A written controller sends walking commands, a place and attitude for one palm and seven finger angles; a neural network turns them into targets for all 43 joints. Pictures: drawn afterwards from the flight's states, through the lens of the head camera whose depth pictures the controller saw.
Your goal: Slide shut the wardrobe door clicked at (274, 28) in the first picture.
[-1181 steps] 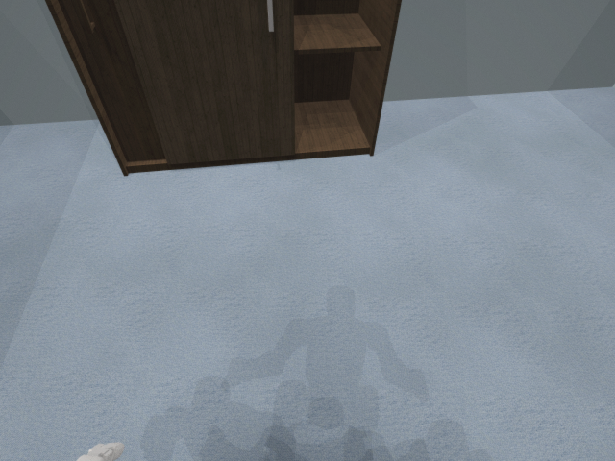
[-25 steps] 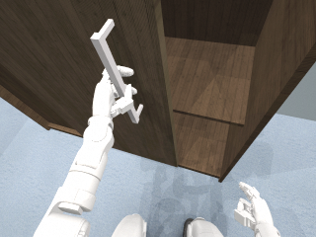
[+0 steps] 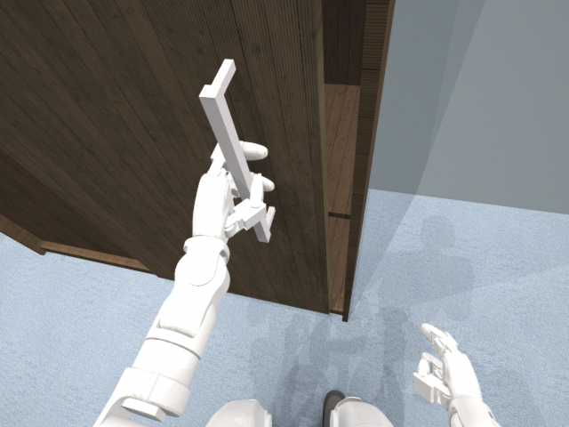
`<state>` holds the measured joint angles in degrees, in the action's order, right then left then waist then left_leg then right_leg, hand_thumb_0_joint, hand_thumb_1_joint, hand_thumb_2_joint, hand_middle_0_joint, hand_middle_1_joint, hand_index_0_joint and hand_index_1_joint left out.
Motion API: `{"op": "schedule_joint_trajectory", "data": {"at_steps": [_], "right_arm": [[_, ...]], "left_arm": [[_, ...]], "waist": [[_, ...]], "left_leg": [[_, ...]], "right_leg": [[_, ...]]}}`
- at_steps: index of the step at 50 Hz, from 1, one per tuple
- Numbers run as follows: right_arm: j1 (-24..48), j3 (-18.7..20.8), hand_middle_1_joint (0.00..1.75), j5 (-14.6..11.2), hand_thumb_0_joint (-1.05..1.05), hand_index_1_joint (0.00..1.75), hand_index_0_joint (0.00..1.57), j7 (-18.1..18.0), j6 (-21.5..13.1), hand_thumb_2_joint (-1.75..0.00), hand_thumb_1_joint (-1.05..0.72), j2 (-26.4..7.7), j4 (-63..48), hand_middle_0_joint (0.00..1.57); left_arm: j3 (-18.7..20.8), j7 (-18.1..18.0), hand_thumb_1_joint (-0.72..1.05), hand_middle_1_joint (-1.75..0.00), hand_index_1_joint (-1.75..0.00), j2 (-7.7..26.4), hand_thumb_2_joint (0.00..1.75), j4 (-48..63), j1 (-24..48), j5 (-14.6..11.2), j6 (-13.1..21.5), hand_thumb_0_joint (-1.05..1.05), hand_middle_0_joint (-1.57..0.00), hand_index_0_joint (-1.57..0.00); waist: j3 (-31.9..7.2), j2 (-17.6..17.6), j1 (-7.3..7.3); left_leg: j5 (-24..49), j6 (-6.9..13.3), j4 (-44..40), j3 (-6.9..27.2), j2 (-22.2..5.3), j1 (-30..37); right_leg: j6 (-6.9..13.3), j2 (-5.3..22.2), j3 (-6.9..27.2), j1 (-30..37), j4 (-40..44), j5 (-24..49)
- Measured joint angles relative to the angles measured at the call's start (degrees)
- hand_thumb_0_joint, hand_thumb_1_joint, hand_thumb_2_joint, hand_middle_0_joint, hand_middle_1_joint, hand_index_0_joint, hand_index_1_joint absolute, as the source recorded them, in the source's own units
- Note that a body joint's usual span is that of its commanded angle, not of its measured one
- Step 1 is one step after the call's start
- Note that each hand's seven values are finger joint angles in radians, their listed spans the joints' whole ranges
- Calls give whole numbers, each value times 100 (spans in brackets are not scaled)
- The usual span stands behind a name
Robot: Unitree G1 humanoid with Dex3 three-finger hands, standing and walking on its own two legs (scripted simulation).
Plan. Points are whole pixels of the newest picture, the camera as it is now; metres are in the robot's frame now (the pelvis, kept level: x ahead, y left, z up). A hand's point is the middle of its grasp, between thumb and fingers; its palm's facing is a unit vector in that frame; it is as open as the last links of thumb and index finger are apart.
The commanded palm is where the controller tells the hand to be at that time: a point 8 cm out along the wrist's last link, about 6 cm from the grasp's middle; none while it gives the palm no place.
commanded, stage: step sideways, sliding the door along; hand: left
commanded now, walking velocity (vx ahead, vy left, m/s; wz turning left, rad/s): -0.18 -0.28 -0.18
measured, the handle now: (249, 173) +0.42 +0.10 +0.08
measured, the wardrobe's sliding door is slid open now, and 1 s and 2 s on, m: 0.04 0.00 0.00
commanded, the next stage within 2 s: stop walking and hold the door there in 0.56 s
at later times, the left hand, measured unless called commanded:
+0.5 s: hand (298, 204) +0.37 +0.02 +0.09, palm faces +0.31 -0.94 -0.17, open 6.3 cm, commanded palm +0.33 +0.00 +0.08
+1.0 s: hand (297, 201) +0.38 +0.02 +0.09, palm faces +0.51 -0.80 -0.31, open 6.2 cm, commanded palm +0.33 +0.05 +0.09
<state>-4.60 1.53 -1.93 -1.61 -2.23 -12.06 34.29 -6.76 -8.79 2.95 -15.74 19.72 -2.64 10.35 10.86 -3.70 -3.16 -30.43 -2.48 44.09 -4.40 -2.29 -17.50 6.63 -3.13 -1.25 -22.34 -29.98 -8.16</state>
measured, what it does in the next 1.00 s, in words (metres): steps to the right: left foot, then right foot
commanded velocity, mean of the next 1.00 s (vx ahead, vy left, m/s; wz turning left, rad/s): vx -0.11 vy -0.10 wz -0.07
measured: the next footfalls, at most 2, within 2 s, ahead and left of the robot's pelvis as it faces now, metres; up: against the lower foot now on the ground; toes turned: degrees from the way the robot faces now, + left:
left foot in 0.08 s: +0.00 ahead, +0.13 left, +0.00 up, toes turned +9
right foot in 0.34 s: +0.04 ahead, -0.32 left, +0.00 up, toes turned -5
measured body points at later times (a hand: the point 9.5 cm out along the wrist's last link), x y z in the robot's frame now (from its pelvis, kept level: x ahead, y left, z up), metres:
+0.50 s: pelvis -0.03 -0.16 +0.00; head +0.05 -0.20 +0.43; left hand +0.35 +0.07 +0.10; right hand +0.11 -0.40 -0.14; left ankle -0.05 +0.03 -0.72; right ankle +0.00 -0.26 -0.73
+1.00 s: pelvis -0.02 -0.27 +0.01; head +0.05 -0.32 +0.45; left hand +0.34 +0.06 +0.11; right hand +0.11 -0.56 -0.11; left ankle -0.04 -0.14 -0.67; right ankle +0.00 -0.32 -0.73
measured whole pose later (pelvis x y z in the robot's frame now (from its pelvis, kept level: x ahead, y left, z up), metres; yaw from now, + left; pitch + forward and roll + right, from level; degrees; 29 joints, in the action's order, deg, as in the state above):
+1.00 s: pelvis -0.02 -0.27 +0.01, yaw -8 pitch +1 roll +4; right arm -7.5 1.4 -2.9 -3.2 -5.5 -17.9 38.1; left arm 29.2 -9.5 24.7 -39.5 20.5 -3.3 8.5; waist 8.7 -0.9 0.0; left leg -26.3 -0.2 50.9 -3.1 2.2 -21.7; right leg 5.8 -3.3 1.6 -16.0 -24.8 -9.9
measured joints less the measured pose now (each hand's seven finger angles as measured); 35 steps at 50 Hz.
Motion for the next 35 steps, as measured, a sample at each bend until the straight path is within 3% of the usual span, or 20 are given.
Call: {"op": "schedule_joint_trajectory", "data": {"at_steps": [3, 4, 5, 6, 8, 10, 14, 17, 19, 20, 22, 24, 25, 26, 27, 29, 31, 35], "right_arm": [[-19, 14, 29, 27, 1, 30, 20, -22, 129, -90, -90, -15, -38, 20], [-48, 22, 29, 35, 1, 30, 20, -31, 164, -90, -90, -22, -65, 20], [-53, 49, 29, 53, 1, 30, 20, -47, 197, -90, -90, 5, -82, 20], [-83, 85, 29, 101, 1, 30, 20, -60, 219, -90, -90, 31, -104, 20], [-234, 107, 29, 181, 1, 30, 20, -97, 195, -90, -90, 18, -112, 19], [-428, 90, 29, 156, 1, 30, 20, -89, 159, -90, -90, -40, -104, 19], [-758, 16, 29, 13, 1, 30, 20, -15, 136, -90, -90, -62, -121, 19], [-824, -71, 29, -86, 1, 30, 20, 54, 93, -90, -90, 66, -66, 19], [-690, -54, 29, -149, 1, 30, 20, 87, 50, -90, -90, 44, 59, 20], [-632, -32, 29, -160, 1, 30, 20, 77, 45, -90, -90, 26, 130, 20], [-532, 19, 30, -130, 1, 30, 20, 14, 20, -90, -90, -35, 261, 20], [-481, 68, 29, -91, 2, 30, 20, -60, -58, -90, -90, -139, 317, 20], [-474, 87, 29, -71, 2, 30, 20, -96, -95, -90, -90, -198, 316, 20], [-489, 112, 29, -54, 2, 30, 20, -123, -117, -90, -90, -267, 283, 20], [-517, 166, 29, -27, 1, 30, 20, -134, -133, -90, -90, -317, 235, 20], [-526, 267, 29, -1, 1, 30, 20, -42, -127, -90, -90, -243, 222, 20], [-612, 284, 29, 20, 1, 30, 20, 72, -143, -90, -90, -228, 146, 19], [-619, 169, 29, -32, 1, 30, 20, 210, -173, -90, -90, -234, 54, 19]], "left_arm": [[-79, 98, 81, -140, -140, 84, 84, -145, 63, 3, 107, 2, -42, -19], [-105, 141, 81, -140, -140, 132, 84, -195, 97, -13, 130, 2, -42, -20], [-123, 180, 81, -140, -140, 216, 83, -265, 174, -48, 155, 1, -43, -20], [-43, 173, 81, -140, -140, 269, 84, -371, 238, -92, 176, 1, -43, -20], [156, 226, 81, -140, -140, 339, 84, -557, 320, -79, 106, 1, -43, -20], [254, 232, 81, -140, -140, 390, 84, -670, 401, -109, -57, 1, -42, -20], [400, 49, 82, -140, -140, 521, 85, -732, 510, -234, -326, 1, -40, -18], [685, -52, 80, -140, -140, 788, 86, -694, 545, -302, -415, 1, -41, -17], [975, -146, 78, -140, -140, 863, 86, -756, 613, -319, -445, 1, -42, -16], [1096, -181, 78, -140, -140, 905, 86, -798, 626, -327, -475, 0, -42, -15], [1310, -214, 77, -139, -140, 968, 86, -896, 632, -370, -484, 0, -41, -14], [1490, -267, 78, -137, -140, 980, 86, -903, 620, -423, -504, 0, -40, -13], [1553, -292, 78, -136, -140, 995, 86, -875, 610, -436, -516, 0, -39, -13], [1592, -309, 78, -135, -140, 1021, 87, -824, 595, -452, -533, 0, -39, -12], [1614, -294, 78, -135, -140, 1065, 87, -761, 599, -485, -554, 1, -39, -12], [1683, -196, 78, -136, -140, 1219, 87, -780, 704, -489, -526, 1, -39, -11], [1774, -176, 79, -135, -140, 1286, 87, -891, 786, -464, -497, 1, -38, -10], [2194, -78, 77, -132, -140, 1541, 88, -970, 690, -498, -469, 1, -38, -6]], "waist": [[-145, 113, 72], [-207, 118, 100], [-182, 199, 133], [-139, 275, 154], [-117, 258, 195], [-77, 142, 107], [-5, -64, -244], [15, -54, -336], [183, -323, -201], [196, -353, -137], [127, -232, -74], [71, -103, -12], [55, -63, 23], [33, -73, 43], [25, -113, 41], [169, 130, -101], [247, 187, -209], [364, 83, -250]], "left_leg": [[564, 104, -1166, -361, 61, 381], [1026, 184, -1593, -454, -13, 568], [1580, 185, -1753, -520, -74, 634], [1664, 127, -1687, -548, -111, 653], [1486, -9, -1539, -476, -258, 677], [1380, -163, -1483, -404, -494, 756], [1289, -507, -1306, -402, -1053, 875], [1172, -690, -1002, -300, -1379, 779], [1284, -313, -755, -18, -1662, 616], [1270, -178, -582, 129, -1620, 476], [586, -40, -48, 334, -1181, 168], [254, 32, -100, 270, -728, 75], [489, 56, -497, 131, -589, 155], [1262, 108, -1021, -45, -558, 304], [1932, 109, -1322, -108, -652, 415], [1649, -217, -1369, -224, -723, 587], [1387, -418, -1416, -244, -859, 731], [1242, -655, -1292, -203, -1242, 901]], "right_leg": [[46, -184, 1, 2, 417, 328], [-38, -285, -20, -57, 388, 353], [-323, -322, 10, -160, 153, 288], [-618, -338, 106, -328, -450, -216], [-755, -319, 244, -627, -1788, -1001], [-762, -140, 271, -626, -2299, -1302], [-744, 378, 268, -83, -1629, -1268], [-820, 572, 229, 441, -850, -823], [-787, 315, -55, 575, -764, -878], [-700, 279, -135, 548, -750, -885], [-547, 344, -143, 378, -716, -844], [-464, 411, -133, 269, -561, -719], [-443, 415, -146, 230, -498, -656], [-440, 369, -183, 165, -520, -608], [-507, 270, -206, 64, -668, -592], [-658, 209, 9, -73, -1197, -1138], [-705, 169, 63, -81, -1454, -1423], [-674, 191, -20, 326, -772, -891]]}}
